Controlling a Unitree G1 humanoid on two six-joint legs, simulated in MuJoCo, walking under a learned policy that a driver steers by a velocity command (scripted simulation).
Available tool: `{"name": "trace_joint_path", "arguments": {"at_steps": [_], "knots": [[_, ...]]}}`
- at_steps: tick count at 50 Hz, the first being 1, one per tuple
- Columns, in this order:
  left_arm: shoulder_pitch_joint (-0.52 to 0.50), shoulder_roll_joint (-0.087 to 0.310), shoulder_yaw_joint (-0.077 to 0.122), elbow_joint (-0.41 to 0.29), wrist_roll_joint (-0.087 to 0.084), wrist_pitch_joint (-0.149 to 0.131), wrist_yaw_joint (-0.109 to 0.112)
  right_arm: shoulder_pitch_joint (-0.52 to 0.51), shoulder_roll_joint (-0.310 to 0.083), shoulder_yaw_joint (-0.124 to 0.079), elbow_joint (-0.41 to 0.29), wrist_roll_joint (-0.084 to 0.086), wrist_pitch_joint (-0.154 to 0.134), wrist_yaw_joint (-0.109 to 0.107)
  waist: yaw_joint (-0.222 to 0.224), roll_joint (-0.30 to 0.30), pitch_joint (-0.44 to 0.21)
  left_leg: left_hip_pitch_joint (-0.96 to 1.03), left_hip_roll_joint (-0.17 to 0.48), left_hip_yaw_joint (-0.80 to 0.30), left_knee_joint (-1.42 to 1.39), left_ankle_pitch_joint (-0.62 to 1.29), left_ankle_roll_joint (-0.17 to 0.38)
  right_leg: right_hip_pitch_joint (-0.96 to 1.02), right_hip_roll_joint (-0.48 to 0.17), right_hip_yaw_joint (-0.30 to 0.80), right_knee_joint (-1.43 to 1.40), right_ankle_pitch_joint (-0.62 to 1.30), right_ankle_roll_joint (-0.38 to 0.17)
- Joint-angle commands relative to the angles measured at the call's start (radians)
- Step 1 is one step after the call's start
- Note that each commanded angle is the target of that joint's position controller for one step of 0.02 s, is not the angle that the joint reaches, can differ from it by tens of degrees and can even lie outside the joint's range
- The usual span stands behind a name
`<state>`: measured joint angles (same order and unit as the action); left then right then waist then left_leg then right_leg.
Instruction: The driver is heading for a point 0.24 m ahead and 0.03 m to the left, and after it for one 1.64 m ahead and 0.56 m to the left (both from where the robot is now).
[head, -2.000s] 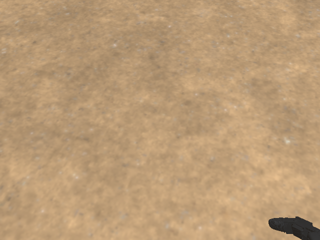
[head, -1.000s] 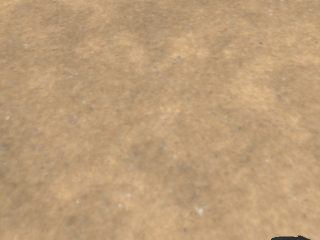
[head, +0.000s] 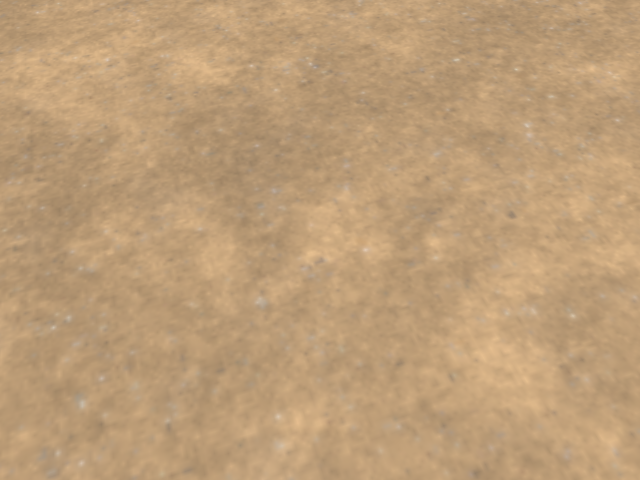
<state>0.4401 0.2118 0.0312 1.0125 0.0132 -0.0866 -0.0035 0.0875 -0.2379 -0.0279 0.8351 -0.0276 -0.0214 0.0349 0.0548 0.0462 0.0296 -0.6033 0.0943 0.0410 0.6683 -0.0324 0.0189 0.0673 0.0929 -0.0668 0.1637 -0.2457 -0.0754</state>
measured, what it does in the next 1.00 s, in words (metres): walks ahead: left foot, then right foot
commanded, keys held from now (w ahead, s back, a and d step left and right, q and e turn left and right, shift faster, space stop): no key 1.00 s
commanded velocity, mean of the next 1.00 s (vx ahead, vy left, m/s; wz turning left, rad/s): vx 0.12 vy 0.00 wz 0.00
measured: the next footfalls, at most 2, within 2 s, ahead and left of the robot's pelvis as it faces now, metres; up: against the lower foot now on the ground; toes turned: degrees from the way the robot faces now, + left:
left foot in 0.12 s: +0.23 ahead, +0.11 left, +0.00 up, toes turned +3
right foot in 0.52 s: +0.22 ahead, -0.10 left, +0.00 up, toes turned +0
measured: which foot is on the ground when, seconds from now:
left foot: up 0.00-0.10, down 0.12-1.00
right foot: down 0.00-0.12, up 0.14-0.50, down 0.52-1.00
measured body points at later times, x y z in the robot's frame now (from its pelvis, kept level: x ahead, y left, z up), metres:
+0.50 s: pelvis +0.16 +0.03 +0.00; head +0.17 +0.04 +0.45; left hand +0.21 +0.27 -0.16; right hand +0.18 -0.20 -0.15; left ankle +0.19 +0.10 -0.74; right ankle +0.18 -0.09 -0.74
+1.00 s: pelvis +0.18 +0.01 +0.00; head +0.18 +0.01 +0.45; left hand +0.18 +0.23 -0.16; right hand +0.17 -0.21 -0.16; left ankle +0.19 +0.10 -0.74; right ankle +0.18 -0.10 -0.74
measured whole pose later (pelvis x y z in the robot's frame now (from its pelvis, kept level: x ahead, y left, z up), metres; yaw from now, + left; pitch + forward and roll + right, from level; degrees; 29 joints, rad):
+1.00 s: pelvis +0.18 +0.01 +0.00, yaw +0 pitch -2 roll +0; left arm 0.28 0.14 -0.01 1.17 0.01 -0.01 0.05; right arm 0.30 -0.15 0.00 1.13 -0.01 -0.01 -0.04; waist -0.01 0.00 0.03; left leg -0.16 -0.01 0.07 0.38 -0.19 0.04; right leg -0.14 0.02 -0.01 0.38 -0.21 -0.02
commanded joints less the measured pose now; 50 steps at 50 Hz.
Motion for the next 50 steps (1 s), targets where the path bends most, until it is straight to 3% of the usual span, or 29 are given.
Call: {"name": "trace_joint_path", "arguments": {"at_steps": [1,3,4,5,6,7,8,10,11,13,15,17,21,23,25,26,27,28,29,31,36,50], "knots": [[0.041,0.143,0.026,-0.008,0.007,-0.005,0.012,-0.106,-0.060,-0.008,-0.087,0.000,-0.022,-0.006,-0.011,-0.099,0.083,-0.011,-0.031,0.021,-0.074,-0.021,0.030,0.002,-0.302,0.117,0.013,0.525,-0.116],[0.019,0.147,0.026,0.003,0.011,-0.002,0.020,-0.030,-0.061,-0.012,-0.061,-0.005,-0.036,-0.017,-0.046,-0.110,0.048,0.117,-0.080,0.041,-0.116,-0.072,0.059,0.017,-0.293,0.092,0.137,0.805,-0.084],[0.006,0.153,0.027,0.007,0.008,-0.001,0.022,0.076,-0.073,-0.019,-0.021,-0.009,-0.047,-0.025,-0.086,-0.110,-0.004,0.234,-0.114,0.048,-0.160,-0.055,0.075,0.019,-0.273,0.085,0.253,0.909,-0.062],[-0.008,0.149,0.024,0.008,-0.003,0.001,0.023,0.223,-0.092,-0.028,0.033,-0.020,-0.063,-0.034,-0.148,-0.081,-0.081,0.428,-0.111,0.049,-0.241,0.088,0.096,-0.037,-0.225,0.053,0.429,0.855,-0.034],[0.003,0.119,0.012,-0.019,-0.018,-0.005,0.026,0.371,-0.167,-0.046,0.068,-0.040,-0.075,-0.045,-0.182,-0.007,-0.205,0.701,0.077,-0.110,-0.178,0.423,0.134,-0.229,-0.168,0.027,0.679,0.497,-0.006],[0.189,0.016,-0.006,0.004,-0.061,0.003,0.026,0.390,-0.261,-0.068,0.072,-0.028,-0.066,-0.040,-0.116,0.226,-0.376,0.963,0.393,-0.479,-0.158,0.895,0.338,-0.496,0.014,0.005,1.053,-0.354,0.033],[0.141,0.124,0.025,0.028,-0.027,0.019,0.037,0.377,-0.218,-0.065,0.067,0.031,-0.053,-0.033,-0.129,0.059,-0.390,0.873,0.342,-0.472,-0.192,0.923,0.344,-0.502,-0.005,0.152,1.126,-0.341,0.030],[-0.014,0.084,0.020,-0.007,-0.004,0.021,0.032,0.183,-0.090,-0.026,0.047,0.026,-0.053,-0.038,-0.075,0.011,-0.130,0.627,0.246,-0.269,-0.292,0.743,0.270,-0.561,-0.084,0.145,1.048,-0.227,0.037],[-0.044,0.081,0.024,-0.008,0.008,0.033,0.027,0.160,-0.056,-0.013,0.053,0.025,-0.054,-0.044,-0.058,0.016,-0.079,0.547,0.202,-0.214,-0.333,0.688,0.234,-0.535,-0.107,0.143,0.989,-0.190,0.044],[-0.008,0.048,0.019,0.013,0.018,0.062,0.015,0.149,-0.032,0.002,0.072,0.020,-0.057,-0.050,-0.018,0.021,-0.087,0.427,0.154,-0.129,-0.366,0.676,0.204,-0.402,-0.105,0.122,0.901,-0.140,0.061],[0.007,0.018,0.012,0.027,0.011,0.081,0.016,0.149,-0.059,0.002,0.088,0.012,-0.065,-0.049,0.009,0.026,-0.106,0.375,0.133,-0.079,-0.370,0.688,0.208,-0.338,-0.097,0.099,0.806,-0.118,0.074],[-0.035,0.013,0.005,0.028,0.013,0.094,0.024,0.142,-0.070,0.004,0.100,0.007,-0.064,-0.047,0.007,0.046,-0.100,0.348,0.115,-0.058,-0.375,0.584,0.196,-0.315,-0.104,0.084,0.669,-0.091,0.075],[-0.123,0.038,0.000,0.031,0.009,0.112,0.035,0.180,-0.083,0.002,0.129,0.005,-0.036,-0.048,-0.035,0.073,-0.080,0.300,0.113,-0.111,-0.427,0.091,0.185,-0.267,-0.114,0.062,0.525,-0.043,0.070],[-0.144,0.035,-0.005,0.039,0.011,0.110,0.037,0.172,-0.079,0.003,0.136,0.009,-0.019,-0.052,-0.032,0.051,-0.037,0.258,0.110,-0.147,-0.437,-0.158,0.170,-0.233,-0.114,0.055,0.426,-0.021,0.061],[-0.141,0.037,-0.012,0.052,0.017,0.096,0.043,0.179,-0.062,0.008,0.144,0.013,-0.008,-0.056,-0.023,-0.004,0.010,0.205,0.085,-0.160,-0.418,-0.286,0.111,-0.155,-0.141,0.091,0.244,0.079,0.046],[-0.124,0.064,-0.011,0.058,0.024,0.084,0.047,0.198,-0.046,0.011,0.147,0.011,-0.007,-0.056,-0.035,-0.050,0.016,0.200,0.056,-0.150,-0.382,-0.290,0.076,-0.132,-0.213,0.170,0.187,0.131,0.037],[-0.163,0.108,-0.004,0.063,0.007,0.078,0.048,0.285,-0.007,0.013,0.162,0.024,-0.003,-0.052,-0.107,-0.160,0.039,0.240,-0.032,-0.085,-0.374,-0.275,0.048,-0.213,-0.255,0.236,0.177,0.131,0.008],[-0.179,0.060,-0.014,0.070,-0.007,0.075,0.043,0.283,-0.002,0.017,0.188,0.022,0.004,-0.055,-0.092,-0.164,0.040,0.375,-0.047,-0.061,-0.362,-0.222,0.034,-0.330,-0.249,0.234,0.139,0.033,0.008],[-0.185,0.036,-0.021,0.071,-0.008,0.069,0.040,0.268,-0.018,0.011,0.192,0.021,0.008,-0.058,-0.089,-0.143,0.047,0.437,-0.034,-0.072,-0.353,-0.175,0.031,-0.371,-0.223,0.215,0.122,0.000,0.026],[-0.180,0.042,-0.019,0.083,-0.010,0.066,0.045,0.256,-0.035,0.006,0.200,0.016,0.009,-0.059,-0.084,-0.125,0.033,0.453,-0.014,-0.086,-0.351,-0.143,0.037,-0.337,-0.192,0.183,0.125,0.044,0.040],[-0.147,0.026,-0.022,0.108,-0.008,0.068,0.048,0.247,-0.006,0.014,0.230,0.018,0.006,-0.065,-0.069,-0.060,0.029,0.425,-0.006,-0.088,-0.369,-0.135,0.030,-0.268,-0.191,0.172,0.141,0.107,0.030],[-0.107,0.002,-0.030,0.148,-0.007,0.071,0.052,0.274,0.017,0.021,0.291,0.018,0.012,-0.076,-0.065,-0.048,0.038,0.435,0.001,-0.089,-0.359,-0.107,0.026,-0.254,-0.183,0.160,0.140,0.134,0.027]]}}
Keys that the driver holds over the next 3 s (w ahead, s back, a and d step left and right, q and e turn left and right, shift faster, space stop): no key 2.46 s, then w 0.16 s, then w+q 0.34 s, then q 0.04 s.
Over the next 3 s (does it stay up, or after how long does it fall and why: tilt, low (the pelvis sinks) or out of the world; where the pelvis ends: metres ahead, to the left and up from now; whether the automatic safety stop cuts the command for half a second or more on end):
stays up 0.33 -0.02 0.00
